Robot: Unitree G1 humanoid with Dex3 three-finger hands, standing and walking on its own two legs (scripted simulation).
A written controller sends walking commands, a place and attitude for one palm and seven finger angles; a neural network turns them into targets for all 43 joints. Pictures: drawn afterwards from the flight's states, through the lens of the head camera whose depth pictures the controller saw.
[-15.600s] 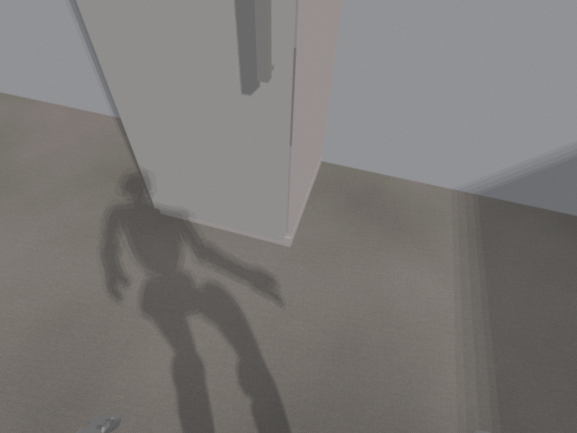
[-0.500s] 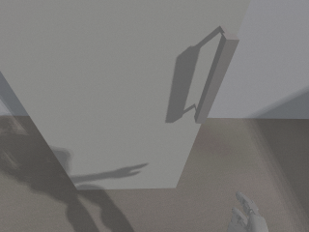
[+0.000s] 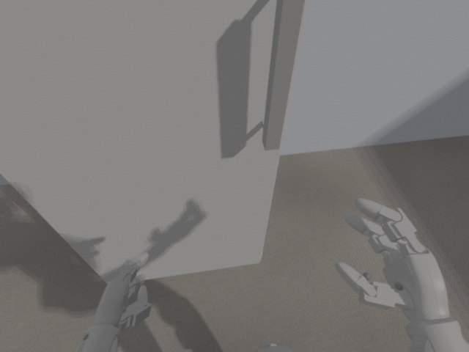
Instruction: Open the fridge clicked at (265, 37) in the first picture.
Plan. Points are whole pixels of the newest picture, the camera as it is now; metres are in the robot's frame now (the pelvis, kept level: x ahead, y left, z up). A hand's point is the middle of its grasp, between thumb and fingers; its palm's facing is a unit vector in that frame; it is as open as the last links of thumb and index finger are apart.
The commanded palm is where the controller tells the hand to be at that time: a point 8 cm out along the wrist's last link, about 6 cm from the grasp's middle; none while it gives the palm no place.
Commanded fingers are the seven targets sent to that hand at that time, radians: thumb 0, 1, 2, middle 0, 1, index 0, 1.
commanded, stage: raise the hand to about handle height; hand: right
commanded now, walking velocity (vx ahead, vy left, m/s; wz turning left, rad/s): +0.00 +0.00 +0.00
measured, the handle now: (275, 76) +0.50 -0.06 +0.22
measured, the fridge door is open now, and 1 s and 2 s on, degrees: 0 0 0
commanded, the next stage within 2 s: move the hooked fingers beside the handle in 1.46 s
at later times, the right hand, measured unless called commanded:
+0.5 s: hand (415, 221) +0.26 -0.23 +0.15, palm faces -0.09 +0.99 -0.11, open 12.8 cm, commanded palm +0.23 -0.28 +0.18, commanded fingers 0.00 0.45 -0.32 0.30 1.17 0.30 1.17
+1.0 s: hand out of the picture +0.31 -0.28 +0.26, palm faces +0.01 +0.99 -0.13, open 13.9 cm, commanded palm +0.27 -0.31 +0.25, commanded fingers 0.00 0.50 -0.30 0.30 1.20 0.30 1.20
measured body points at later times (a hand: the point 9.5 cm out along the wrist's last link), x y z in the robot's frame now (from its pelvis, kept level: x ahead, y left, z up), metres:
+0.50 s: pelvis +0.02 -0.01 +0.03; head +0.01 -0.01 +0.48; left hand +0.19 +0.24 -0.02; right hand +0.26 -0.28 +0.16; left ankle +0.02 +0.11 -0.69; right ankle +0.03 -0.09 -0.69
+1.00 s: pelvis +0.02 +0.01 +0.04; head +0.00 +0.03 +0.49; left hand +0.21 +0.23 -0.02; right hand +0.30 -0.33 +0.27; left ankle +0.02 +0.11 -0.69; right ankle +0.03 -0.09 -0.69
